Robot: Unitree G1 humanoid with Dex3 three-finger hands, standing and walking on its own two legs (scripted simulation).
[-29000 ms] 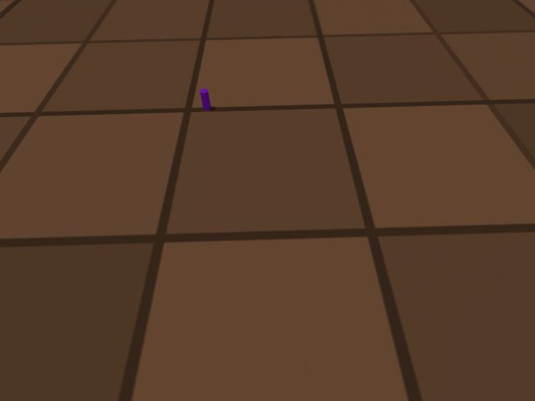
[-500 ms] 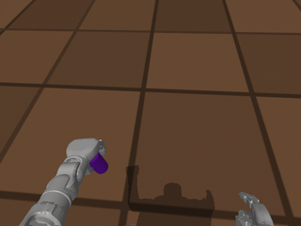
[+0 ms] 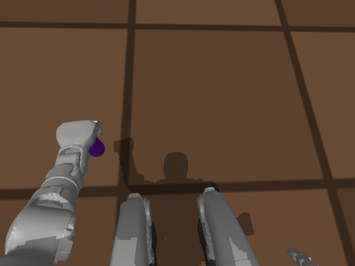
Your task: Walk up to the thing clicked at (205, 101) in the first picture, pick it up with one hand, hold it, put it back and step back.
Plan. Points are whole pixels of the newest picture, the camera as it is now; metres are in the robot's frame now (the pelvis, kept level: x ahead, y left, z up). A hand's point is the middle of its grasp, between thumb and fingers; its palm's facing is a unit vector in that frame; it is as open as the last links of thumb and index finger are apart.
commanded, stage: crouch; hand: left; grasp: from above
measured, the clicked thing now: (91, 144) +0.43 +0.22 -0.17
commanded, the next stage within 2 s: lower in 1.12 s
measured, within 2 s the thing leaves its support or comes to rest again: neither
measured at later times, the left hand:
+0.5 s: hand (101, 158) +0.42 +0.22 -0.29, palm faces -0.45 -0.03 -0.89, open 7.7 cm
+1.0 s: hand (107, 160) +0.43 +0.22 -0.35, palm faces -0.45 -0.04 -0.89, open 7.7 cm
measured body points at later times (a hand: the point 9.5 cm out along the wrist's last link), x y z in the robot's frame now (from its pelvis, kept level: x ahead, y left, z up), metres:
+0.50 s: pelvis -0.01 -0.01 -0.12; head +0.21 +0.03 +0.27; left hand +0.44 +0.22 -0.24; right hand +0.07 -0.29 -0.24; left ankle +0.08 +0.11 -0.54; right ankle +0.07 -0.14 -0.54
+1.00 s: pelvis -0.02 -0.01 -0.19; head +0.21 +0.02 +0.20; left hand +0.45 +0.22 -0.30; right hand +0.03 -0.29 -0.31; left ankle +0.08 +0.11 -0.54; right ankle +0.07 -0.14 -0.54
